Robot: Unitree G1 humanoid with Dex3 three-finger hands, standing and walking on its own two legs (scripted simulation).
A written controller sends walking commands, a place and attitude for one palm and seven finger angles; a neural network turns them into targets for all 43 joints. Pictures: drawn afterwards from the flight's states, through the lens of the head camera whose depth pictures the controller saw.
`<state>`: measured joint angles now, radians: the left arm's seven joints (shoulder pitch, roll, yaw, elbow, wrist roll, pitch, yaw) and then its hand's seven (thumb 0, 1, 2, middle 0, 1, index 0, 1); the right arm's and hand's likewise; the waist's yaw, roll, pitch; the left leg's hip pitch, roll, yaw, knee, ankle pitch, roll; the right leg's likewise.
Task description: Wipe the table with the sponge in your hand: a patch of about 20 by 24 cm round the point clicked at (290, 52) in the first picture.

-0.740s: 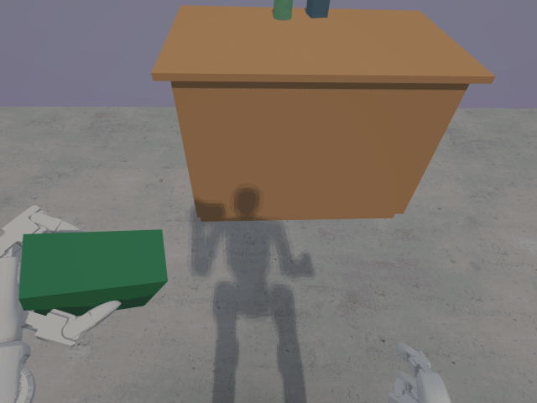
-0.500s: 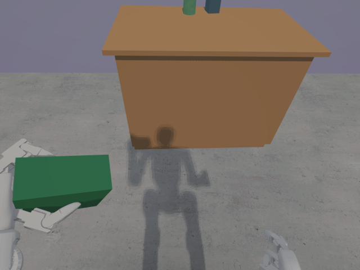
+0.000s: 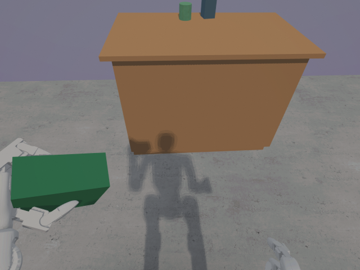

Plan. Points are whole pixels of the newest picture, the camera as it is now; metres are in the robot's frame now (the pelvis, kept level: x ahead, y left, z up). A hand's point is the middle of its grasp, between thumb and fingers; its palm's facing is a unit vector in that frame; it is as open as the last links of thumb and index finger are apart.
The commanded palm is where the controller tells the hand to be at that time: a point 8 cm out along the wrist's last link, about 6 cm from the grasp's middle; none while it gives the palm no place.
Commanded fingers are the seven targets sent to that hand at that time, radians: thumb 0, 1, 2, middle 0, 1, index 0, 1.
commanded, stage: walk to a spot facing it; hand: left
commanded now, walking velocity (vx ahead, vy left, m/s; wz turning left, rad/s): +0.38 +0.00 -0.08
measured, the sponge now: (74, 183) +0.23 +0.20 +0.15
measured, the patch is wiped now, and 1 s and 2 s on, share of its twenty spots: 0.00 0.00 0.00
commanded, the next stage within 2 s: turn to face it in 1.02 s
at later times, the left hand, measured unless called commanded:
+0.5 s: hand (86, 131) +0.33 +0.21 +0.18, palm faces +0.37 -0.83 -0.41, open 10.1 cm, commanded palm +0.27 +0.25 +0.18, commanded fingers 0.00 0.10 1.30 -1.20 -1.60 -1.20 -1.60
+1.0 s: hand (125, 96) +0.44 +0.16 +0.19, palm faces +0.44 -0.75 -0.50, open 10.1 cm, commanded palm +0.38 +0.20 +0.18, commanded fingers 0.00 0.10 1.30 -1.20 -1.60 -1.20 -1.60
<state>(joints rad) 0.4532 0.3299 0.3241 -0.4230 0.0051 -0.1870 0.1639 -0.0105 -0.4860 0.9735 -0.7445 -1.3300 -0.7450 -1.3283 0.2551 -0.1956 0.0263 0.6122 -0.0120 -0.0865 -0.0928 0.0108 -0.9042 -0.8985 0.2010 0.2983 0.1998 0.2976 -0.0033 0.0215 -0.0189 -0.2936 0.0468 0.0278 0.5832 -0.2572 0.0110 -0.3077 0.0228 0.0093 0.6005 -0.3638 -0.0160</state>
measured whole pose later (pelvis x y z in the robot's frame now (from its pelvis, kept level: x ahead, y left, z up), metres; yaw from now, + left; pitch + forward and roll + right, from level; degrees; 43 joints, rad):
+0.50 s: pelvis +0.10 -0.02 +0.01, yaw -3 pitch -1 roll +0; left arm 0.45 0.35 0.34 -0.47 0.01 -0.20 0.16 -0.01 -0.49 0.98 -0.75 -1.33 -0.75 -1.33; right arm 0.23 -0.15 0.03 0.62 -0.01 -0.11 -0.06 0.01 -0.91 -0.90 0.20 0.30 0.20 0.30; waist 0.00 0.00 0.01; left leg -0.19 0.10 0.17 0.50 -0.29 -0.01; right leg -0.49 -0.06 -0.10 1.01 -0.37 0.02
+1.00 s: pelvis +0.24 -0.09 +0.01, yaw +5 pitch -1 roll +3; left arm 0.53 0.40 0.40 -0.58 -0.01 -0.24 0.17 -0.01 -0.49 0.98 -0.75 -1.33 -0.75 -1.33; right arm 0.23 -0.25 -0.05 0.58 -0.01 -0.03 -0.07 0.01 -0.91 -0.90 0.20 0.30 0.19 0.30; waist -0.01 -0.04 0.11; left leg -0.54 0.09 0.19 0.79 -0.29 -0.02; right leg -0.15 -0.10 -0.29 0.53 -0.36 -0.06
